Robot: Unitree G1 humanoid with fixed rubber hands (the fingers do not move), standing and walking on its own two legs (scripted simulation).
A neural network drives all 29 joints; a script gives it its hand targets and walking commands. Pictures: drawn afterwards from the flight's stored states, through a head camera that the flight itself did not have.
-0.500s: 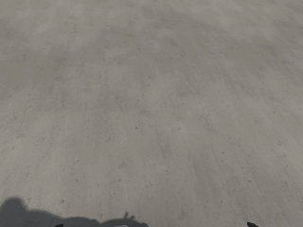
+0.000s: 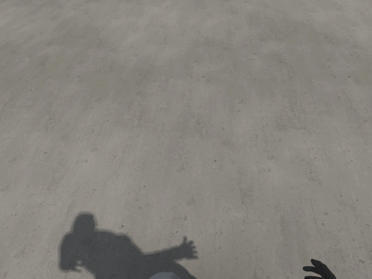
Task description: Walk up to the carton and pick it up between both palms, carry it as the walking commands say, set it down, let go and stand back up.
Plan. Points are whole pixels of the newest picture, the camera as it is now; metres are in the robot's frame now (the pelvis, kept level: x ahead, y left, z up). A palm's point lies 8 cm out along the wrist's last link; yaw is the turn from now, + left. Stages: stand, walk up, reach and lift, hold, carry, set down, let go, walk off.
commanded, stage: walk up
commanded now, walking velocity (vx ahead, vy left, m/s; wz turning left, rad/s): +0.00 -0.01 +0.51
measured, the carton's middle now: out of the picture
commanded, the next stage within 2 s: none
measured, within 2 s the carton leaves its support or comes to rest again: neither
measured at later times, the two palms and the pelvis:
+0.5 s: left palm out of the picture +0.03 +0.32 -0.12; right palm out of the picture +0.14 -0.21 -0.10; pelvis +0.00 +0.03 +0.01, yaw +18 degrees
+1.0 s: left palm out of the picture -0.06 +0.25 -0.10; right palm (281, 240) +0.24 -0.19 -0.13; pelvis +0.02 -0.02 +0.00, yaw +32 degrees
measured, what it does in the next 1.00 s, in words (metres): steps on the spot, turning left: left foot, then right foot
